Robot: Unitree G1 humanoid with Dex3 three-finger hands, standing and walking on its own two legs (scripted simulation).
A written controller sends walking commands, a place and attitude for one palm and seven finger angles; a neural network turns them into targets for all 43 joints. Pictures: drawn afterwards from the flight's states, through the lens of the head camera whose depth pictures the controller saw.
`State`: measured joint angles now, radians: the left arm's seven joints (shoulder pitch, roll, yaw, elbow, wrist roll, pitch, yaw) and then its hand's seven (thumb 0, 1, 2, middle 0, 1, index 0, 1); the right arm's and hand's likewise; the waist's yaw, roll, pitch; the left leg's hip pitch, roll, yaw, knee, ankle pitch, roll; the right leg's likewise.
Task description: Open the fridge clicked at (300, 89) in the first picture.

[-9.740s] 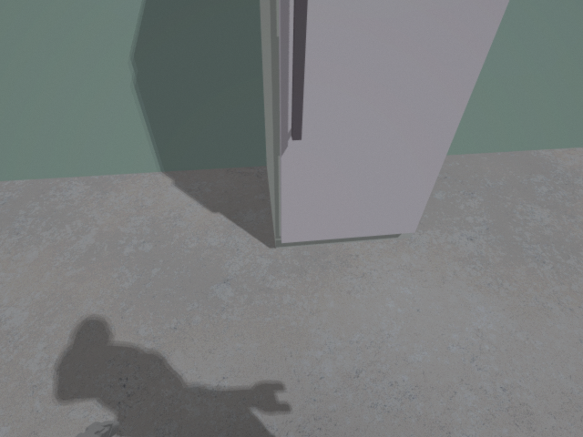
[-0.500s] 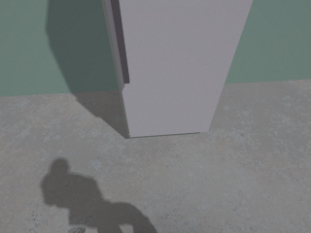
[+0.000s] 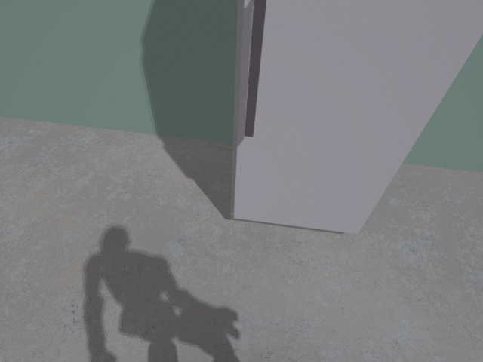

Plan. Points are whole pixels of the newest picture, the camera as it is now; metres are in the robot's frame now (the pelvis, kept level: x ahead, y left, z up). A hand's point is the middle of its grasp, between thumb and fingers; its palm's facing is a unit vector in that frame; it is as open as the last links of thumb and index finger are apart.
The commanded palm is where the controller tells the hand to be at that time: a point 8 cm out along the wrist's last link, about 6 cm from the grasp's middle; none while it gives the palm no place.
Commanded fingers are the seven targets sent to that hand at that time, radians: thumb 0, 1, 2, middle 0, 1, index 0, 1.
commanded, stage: take the last steps up to it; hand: left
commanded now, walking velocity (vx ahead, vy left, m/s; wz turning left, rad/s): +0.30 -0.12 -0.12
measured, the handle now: (254, 69) +0.83 +0.07 +0.09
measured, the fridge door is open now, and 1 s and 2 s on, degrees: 0 0 0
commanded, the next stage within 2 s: come to a stop and stand still in 0.88 s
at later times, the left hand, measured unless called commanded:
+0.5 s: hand (203, 290) +0.30 +0.12 -0.17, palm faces -0.10 -0.96 -0.25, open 7.4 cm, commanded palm none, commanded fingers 0.00 0.90 0.90 -0.20 -0.30 -0.20 -0.30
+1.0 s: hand (231, 319) +0.25 +0.05 -0.18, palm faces +0.11 -0.99 -0.11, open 7.4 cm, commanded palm none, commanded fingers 0.00 0.90 0.90 -0.20 -0.30 -0.20 -0.30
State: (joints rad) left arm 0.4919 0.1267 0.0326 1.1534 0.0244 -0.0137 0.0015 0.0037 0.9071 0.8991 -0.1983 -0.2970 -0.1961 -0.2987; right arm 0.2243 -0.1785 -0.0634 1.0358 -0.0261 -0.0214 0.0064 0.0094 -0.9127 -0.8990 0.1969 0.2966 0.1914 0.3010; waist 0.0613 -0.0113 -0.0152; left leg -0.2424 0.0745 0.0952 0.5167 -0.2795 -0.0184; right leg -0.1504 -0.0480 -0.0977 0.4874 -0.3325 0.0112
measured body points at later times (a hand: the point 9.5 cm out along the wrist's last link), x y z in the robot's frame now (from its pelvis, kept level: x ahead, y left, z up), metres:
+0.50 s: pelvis +0.16 -0.07 -0.02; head +0.18 -0.09 +0.42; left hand +0.30 +0.17 -0.15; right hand +0.02 -0.26 -0.18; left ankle +0.01 +0.11 -0.71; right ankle +0.26 -0.18 -0.74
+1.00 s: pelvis +0.31 -0.10 +0.00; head +0.31 -0.08 +0.45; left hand +0.24 +0.10 -0.17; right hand +0.41 -0.31 -0.14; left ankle +0.36 +0.01 -0.73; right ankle +0.26 -0.18 -0.73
